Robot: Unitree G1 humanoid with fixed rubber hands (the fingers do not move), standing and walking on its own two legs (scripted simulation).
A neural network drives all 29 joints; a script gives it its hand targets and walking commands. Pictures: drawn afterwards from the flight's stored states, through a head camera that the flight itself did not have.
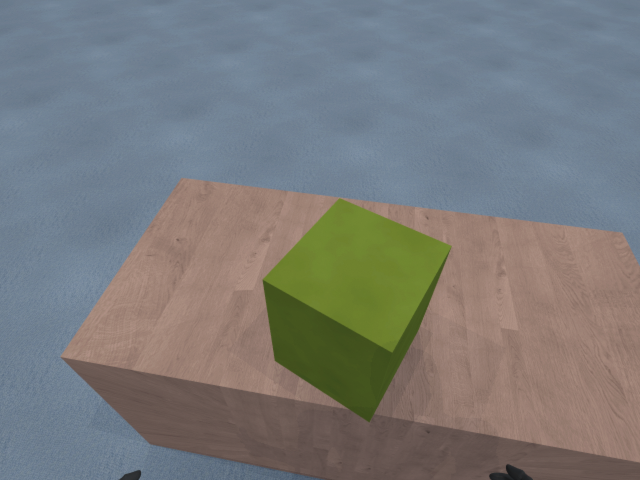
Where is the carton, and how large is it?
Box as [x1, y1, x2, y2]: [263, 198, 451, 421]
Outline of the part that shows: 339,198 263,279 263,285 275,360 369,421 419,327 451,246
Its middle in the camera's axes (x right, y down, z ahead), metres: +0.06 +0.12 +0.65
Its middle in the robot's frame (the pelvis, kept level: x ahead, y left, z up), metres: +0.42 -0.04 -0.08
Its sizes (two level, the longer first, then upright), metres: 0.210 0.200 0.250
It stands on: a pedestal, 0.55 m high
